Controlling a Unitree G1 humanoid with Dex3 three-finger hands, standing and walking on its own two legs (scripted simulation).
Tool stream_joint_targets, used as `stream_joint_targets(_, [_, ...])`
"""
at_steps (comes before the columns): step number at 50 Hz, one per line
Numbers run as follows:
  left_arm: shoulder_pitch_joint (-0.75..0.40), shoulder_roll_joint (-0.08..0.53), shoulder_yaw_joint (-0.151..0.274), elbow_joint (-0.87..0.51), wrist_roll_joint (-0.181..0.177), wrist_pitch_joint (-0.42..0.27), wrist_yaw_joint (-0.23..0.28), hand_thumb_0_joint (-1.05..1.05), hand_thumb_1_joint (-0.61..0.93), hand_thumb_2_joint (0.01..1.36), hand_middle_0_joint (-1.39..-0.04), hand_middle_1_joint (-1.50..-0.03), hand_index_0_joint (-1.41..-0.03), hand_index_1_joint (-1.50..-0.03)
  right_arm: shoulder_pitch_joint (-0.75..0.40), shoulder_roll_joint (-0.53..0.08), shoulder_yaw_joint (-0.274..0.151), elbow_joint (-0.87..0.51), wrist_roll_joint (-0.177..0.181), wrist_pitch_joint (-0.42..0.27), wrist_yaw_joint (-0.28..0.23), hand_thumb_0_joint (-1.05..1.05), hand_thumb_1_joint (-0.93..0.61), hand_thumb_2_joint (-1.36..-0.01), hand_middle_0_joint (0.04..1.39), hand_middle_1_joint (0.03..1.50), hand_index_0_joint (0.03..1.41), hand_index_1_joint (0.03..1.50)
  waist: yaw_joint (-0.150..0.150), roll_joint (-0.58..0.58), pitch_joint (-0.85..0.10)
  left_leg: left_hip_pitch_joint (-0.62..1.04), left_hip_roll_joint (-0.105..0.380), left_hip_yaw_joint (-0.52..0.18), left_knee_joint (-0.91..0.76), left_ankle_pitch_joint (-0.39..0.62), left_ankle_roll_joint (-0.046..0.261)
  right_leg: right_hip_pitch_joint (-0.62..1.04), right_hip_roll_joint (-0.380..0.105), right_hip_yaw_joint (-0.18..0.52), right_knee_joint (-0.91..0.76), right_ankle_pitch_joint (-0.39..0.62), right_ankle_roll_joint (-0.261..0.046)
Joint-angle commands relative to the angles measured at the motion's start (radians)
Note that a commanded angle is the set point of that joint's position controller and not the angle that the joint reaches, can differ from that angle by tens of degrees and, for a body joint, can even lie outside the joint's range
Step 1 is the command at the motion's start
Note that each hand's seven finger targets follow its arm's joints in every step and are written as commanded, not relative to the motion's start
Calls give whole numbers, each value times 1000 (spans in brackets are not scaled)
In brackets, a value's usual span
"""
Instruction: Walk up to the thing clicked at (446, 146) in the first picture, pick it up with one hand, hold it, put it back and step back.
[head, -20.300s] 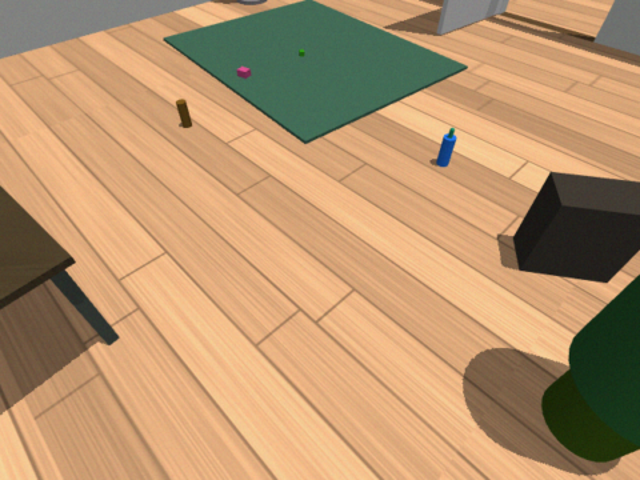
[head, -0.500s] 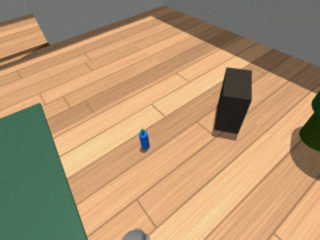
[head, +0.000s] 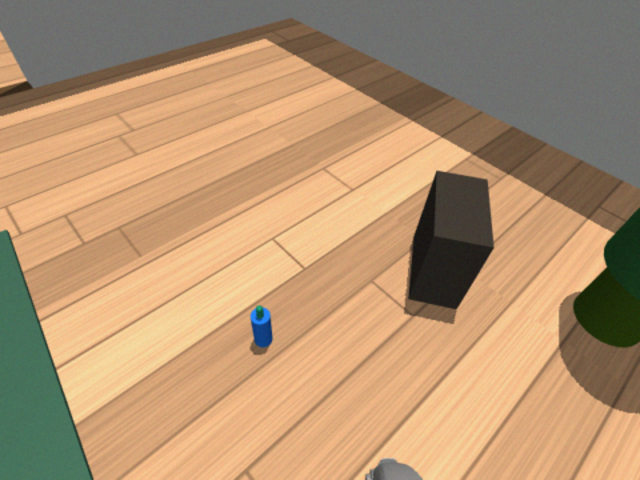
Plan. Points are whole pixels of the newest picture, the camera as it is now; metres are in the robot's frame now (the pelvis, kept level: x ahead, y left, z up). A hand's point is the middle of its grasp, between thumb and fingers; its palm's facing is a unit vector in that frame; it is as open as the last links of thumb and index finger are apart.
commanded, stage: walk up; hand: left
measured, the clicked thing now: (261, 324) +0.70 +0.17 -0.67
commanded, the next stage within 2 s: none
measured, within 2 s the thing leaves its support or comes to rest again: neither
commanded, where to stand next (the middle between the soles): +0.32 -0.01 m, yaw -1 degrees
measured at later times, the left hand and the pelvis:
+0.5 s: hand (143, 449) +0.20 +0.25 -0.12, palm faces -0.04 -0.92 -0.38, open 7.4 cm; pelvis +0.14 -0.02 +0.00, yaw +0 degrees
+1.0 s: hand (140, 411) +0.27 +0.28 -0.17, palm faces -0.07 -0.94 -0.34, open 7.4 cm; pelvis +0.21 +0.02 -0.01, yaw -2 degrees
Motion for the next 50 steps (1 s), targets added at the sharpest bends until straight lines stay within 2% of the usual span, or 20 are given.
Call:
stream_joint_targets(1, [-55,126,47,-92,4,-31,-2,0,900,900,-200,-300,-200,-300,37,-274,-84,-70,1,-20,-17,0,-900,-900,200,300,200,300,-22,188,-11,6,228,-131,-130,436,167,20,-7,-65,-175,85,-11])
stream_joint_targets(4, [-64,126,53,-85,5,-38,-2,0,900,900,-200,-300,-200,-300,22,-277,-85,-88,3,-11,-16,0,-900,-900,200,300,200,300,-14,173,-34,-37,229,-142,-77,379,153,137,28,-93,-253,89,-27])
stream_joint_targets(7, [75,170,75,-44,9,-55,14,0,900,900,-200,-300,-200,-300,12,-244,-67,-110,9,-3,-18,0,-900,-900,200,300,200,300,73,43,-127,-106,182,-109,171,342,109,414,58,-82,-378,100,-58])
stream_joint_targets(8, [156,219,96,-29,14,-66,24,0,900,900,-200,-300,-200,-300,51,-190,-49,-116,10,-6,-17,0,-900,-900,200,300,200,300,107,-100,-202,-190,109,-53,412,251,70,550,-27,45,-454,34,-94])
stream_joint_targets(9, [179,297,115,-44,11,-71,34,0,900,900,-200,-300,-200,-300,109,-130,-26,-121,10,-3,-14,0,-900,-900,200,300,200,300,98,-269,-234,-402,-17,-40,589,-216,15,672,-271,439,-520,-49,-163])
stream_joint_targets(10, [144,312,113,-48,-2,-64,32,0,900,900,-200,-300,-200,-300,84,-239,-55,-89,2,15,-24,0,-900,-900,200,300,200,300,106,-166,-172,-482,-9,-104,683,-281,12,603,-346,597,-586,-181,-254])
stream_joint_targets(11, [111,305,109,-60,-10,-57,35,0,900,900,-200,-300,-200,-300,62,-271,-62,-72,-2,18,-30,0,-900,-900,200,300,200,300,96,-136,-111,-478,23,-145,707,-286,10,501,-354,595,-609,-217,-284])
stream_joint_targets(14, [17,223,80,-82,-16,-59,43,0,900,900,-200,-300,-200,-300,89,-246,-60,-22,15,29,-17,0,-900,-900,200,300,200,300,32,-75,-27,-425,64,-196,631,-118,1,358,-190,265,-622,-100,-157])
stream_joint_targets(17, [14,218,78,-92,-6,-67,38,0,900,900,-200,-300,-200,-300,102,-223,-57,-11,-1,33,-3,0,-900,-900,200,300,200,300,27,-85,-44,-375,60,-149,569,-38,-22,303,-157,148,-620,29,-202])
stream_joint_targets(24, [19,229,87,-120,13,-52,20,0,900,900,-200,-300,-200,-300,3,-215,-68,-18,-17,18,12,0,-900,-900,200,300,200,300,56,-124,13,-320,82,-93,266,19,-58,198,-149,80,-653,-220,-211])
stream_joint_targets(28, [3,222,70,-118,6,-33,26,0,900,900,-200,-300,-200,-300,7,-193,-62,7,-16,0,-7,0,-900,-900,200,300,200,300,40,-60,-37,-153,39,-62,134,110,-42,175,-152,44,-497,-33,-196])
stream_joint_targets(30, [-11,176,46,-122,3,-21,31,0,900,900,-200,-300,-200,-300,83,-205,-67,37,-18,-13,-26,0,-900,-900,200,300,200,300,-12,24,-94,4,10,-65,43,93,-18,131,-110,2,-301,88,-151])
stream_joint_targets(31, [21,126,27,-123,-3,-17,33,0,900,900,-200,-300,-200,-300,130,-255,-78,42,-21,-20,-37,0,-900,-900,200,300,200,300,-32,182,-136,61,119,-207,-71,24,15,107,-44,-62,-119,58,-101])
stream_joint_targets(32, [59,60,10,-122,-13,-11,34,0,900,900,-200,-300,-200,-300,117,-334,-87,19,-31,-25,-42,0,-900,-900,200,300,200,300,-5,366,-111,93,329,-570,-157,60,79,-59,97,-87,58,-244,-29])
stream_joint_targets(33, [100,156,36,-80,-8,6,52,0,900,900,-200,-300,-200,-300,82,-374,-97,1,-11,-19,-41,0,-900,-900,200,300,200,300,1,248,-110,64,409,-660,-163,24,182,-64,78,-13,138,-312,-38])
stream_joint_targets(34, [83,192,45,-63,-4,10,60,0,900,900,-200,-300,-200,-300,63,-363,-102,3,-4,-13,-42,0,-900,-900,200,300,200,300,-1,243,-83,49,424,-680,-154,47,238,-74,50,11,203,-314,-40])
stream_joint_targets(37, [66,176,43,-36,-11,14,58,0,900,900,-200,-300,-200,-300,31,-279,-68,-12,-1,-17,-54,0,-900,-900,200,300,200,300,20,202,-65,10,280,-360,-105,424,124,-24,33,87,177,-205,-39])
stream_joint_targets(39, [82,164,39,-12,-10,22,54,0,900,900,-200,-300,-200,-300,5,-277,-65,-13,5,-17,-57,0,-900,-900,200,300,200,300,27,217,-87,-20,256,-286,-91,441,123,24,42,54,159,-142,-24])
stream_joint_targets(45, [37,133,29,31,-8,29,55,0,900,900,-200,-300,-200,-300,-89,-260,-51,-29,-7,7,-58,0,-900,-900,200,300,200,300,22,235,-71,-133,222,-183,-105,235,141,128,31,0,-59,-62,10])
stream_joint_targets(50, [27,119,26,73,-1,12,67,0,900,900,-200,-300,-200,-300,-128,-263,-45,-19,1,35,-50,0,-900,-900,200,300,200,300,33,214,-127,-146,256,-213,28,320,154,267,50,-64,-256,-50,-4])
